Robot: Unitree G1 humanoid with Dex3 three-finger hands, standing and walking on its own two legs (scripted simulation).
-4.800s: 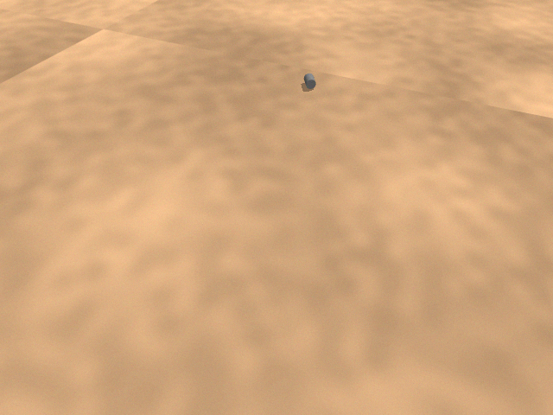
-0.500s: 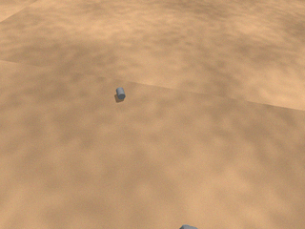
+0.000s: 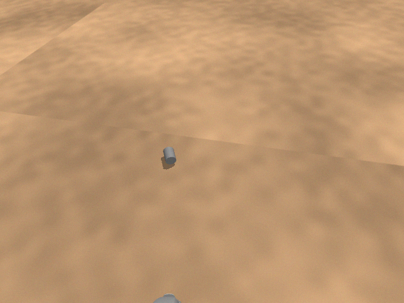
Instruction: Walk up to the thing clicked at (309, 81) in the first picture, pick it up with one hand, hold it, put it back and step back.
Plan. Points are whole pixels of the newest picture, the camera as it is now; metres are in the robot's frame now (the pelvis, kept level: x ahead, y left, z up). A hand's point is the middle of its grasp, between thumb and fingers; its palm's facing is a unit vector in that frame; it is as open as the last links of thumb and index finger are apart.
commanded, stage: walk up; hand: left
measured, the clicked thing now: (169, 155) +1.13 +0.30 -0.74
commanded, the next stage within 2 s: none
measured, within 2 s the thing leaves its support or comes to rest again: neither
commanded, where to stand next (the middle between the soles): +0.74 +0.07 m, yaw -1 degrees
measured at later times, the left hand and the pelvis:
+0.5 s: hand (83, 254) +0.28 +0.33 -0.15, palm faces -0.07 -0.94 -0.34, open 7.3 cm; pelvis +0.22 +0.06 +0.00, yaw -1 degrees
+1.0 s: hand (106, 191) +0.46 +0.32 -0.14, palm faces -0.01 -0.93 -0.37, open 7.3 cm; pelvis +0.41 +0.04 -0.01, yaw +0 degrees
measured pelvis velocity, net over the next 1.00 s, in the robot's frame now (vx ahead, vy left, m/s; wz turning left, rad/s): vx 0.41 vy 0.04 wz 0.00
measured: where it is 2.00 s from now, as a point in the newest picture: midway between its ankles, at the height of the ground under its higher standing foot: (203, 216)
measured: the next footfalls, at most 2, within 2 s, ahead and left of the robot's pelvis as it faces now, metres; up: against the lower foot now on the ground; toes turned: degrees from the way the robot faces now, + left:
left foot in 0.18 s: +0.25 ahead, +0.16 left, +0.00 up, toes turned +6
right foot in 0.64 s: +0.44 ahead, -0.10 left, +0.00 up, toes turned -6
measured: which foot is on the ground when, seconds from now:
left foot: up 0.00-0.16, down 0.18-0.66, up 0.68-1.00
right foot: down 0.00-0.20, up 0.22-0.62, down 0.64-1.00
